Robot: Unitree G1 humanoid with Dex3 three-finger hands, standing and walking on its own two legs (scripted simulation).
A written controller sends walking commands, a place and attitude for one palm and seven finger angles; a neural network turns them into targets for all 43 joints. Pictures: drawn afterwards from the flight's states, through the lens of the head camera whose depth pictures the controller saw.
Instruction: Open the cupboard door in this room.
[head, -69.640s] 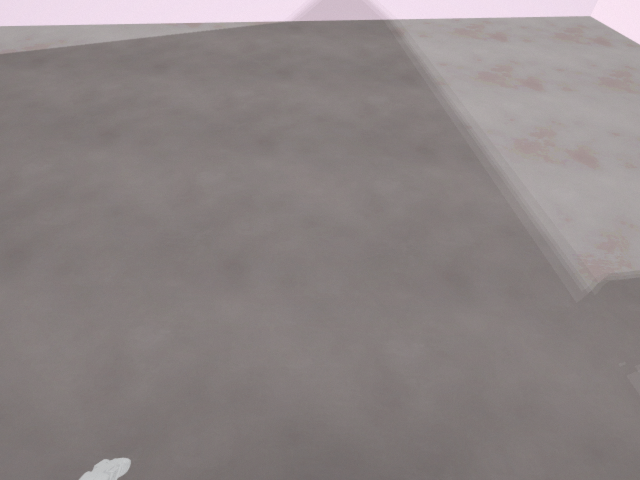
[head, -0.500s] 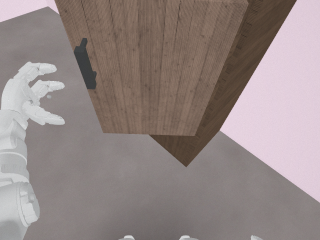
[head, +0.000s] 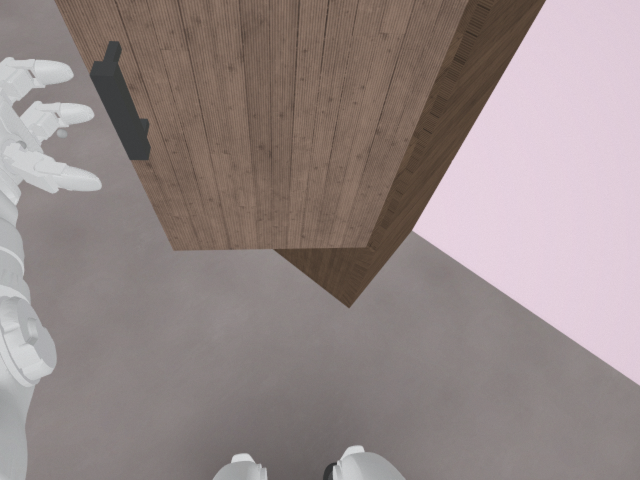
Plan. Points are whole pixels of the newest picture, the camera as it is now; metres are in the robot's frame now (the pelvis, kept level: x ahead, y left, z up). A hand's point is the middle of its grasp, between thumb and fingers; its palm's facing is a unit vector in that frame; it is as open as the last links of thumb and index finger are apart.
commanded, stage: move the hooked fingers beside the handle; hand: left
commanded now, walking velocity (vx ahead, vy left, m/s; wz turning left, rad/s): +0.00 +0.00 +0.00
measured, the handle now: (127, 103) +0.55 +0.20 +0.11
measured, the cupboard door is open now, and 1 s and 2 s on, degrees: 43 43 43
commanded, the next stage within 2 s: slide the fingers in behind the handle in 0.96 s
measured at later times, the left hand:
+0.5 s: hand (54, 139) +0.48 +0.27 +0.12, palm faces +0.00 -1.00 +0.01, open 14.0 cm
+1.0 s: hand (59, 140) +0.49 +0.26 +0.11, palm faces -0.02 -1.00 +0.02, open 14.0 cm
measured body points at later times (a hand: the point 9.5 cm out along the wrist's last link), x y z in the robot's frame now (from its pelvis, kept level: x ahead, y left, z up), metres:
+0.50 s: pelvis +0.00 +0.00 +0.00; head +0.10 +0.03 +0.44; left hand +0.48 +0.32 +0.12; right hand +0.03 -0.27 -0.10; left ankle +0.00 +0.08 -0.70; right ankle +0.01 -0.12 -0.70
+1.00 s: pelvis +0.00 +0.00 +0.00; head +0.10 +0.03 +0.43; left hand +0.48 +0.32 +0.12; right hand +0.00 -0.27 -0.10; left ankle +0.00 +0.08 -0.70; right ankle +0.01 -0.12 -0.70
